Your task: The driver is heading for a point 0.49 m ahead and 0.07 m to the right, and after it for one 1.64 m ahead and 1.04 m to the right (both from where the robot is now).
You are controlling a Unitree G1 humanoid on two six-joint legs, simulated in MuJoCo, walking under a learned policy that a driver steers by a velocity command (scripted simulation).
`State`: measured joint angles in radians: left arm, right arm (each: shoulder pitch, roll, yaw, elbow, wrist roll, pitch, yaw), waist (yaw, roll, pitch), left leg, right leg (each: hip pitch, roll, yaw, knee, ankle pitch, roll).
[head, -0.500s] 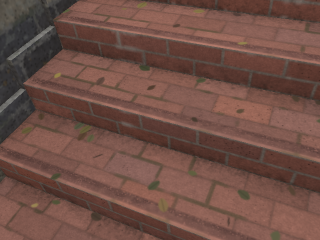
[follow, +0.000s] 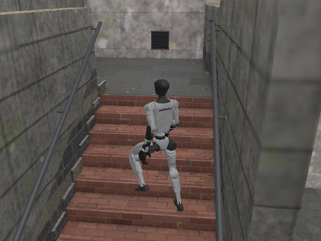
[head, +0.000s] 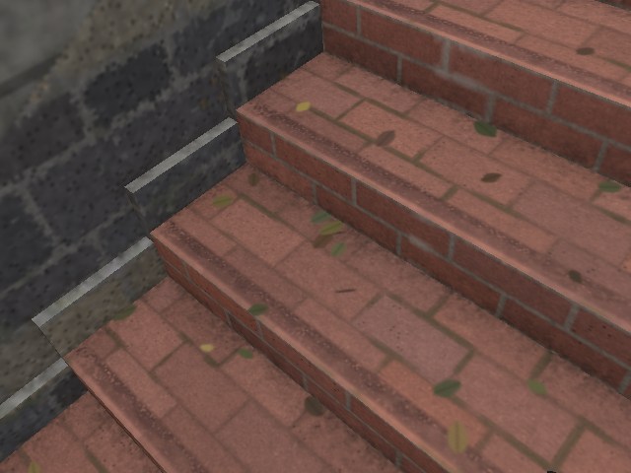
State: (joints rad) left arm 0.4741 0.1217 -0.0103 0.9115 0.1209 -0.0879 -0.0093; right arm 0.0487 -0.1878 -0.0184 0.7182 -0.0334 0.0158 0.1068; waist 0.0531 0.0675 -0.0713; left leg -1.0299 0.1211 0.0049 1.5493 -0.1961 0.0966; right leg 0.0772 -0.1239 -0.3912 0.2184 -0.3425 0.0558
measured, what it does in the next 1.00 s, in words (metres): climbs: left foot, then right foot 0.15 m higher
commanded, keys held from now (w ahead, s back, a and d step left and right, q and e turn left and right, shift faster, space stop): q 0.16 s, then e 0.52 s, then w+e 0.32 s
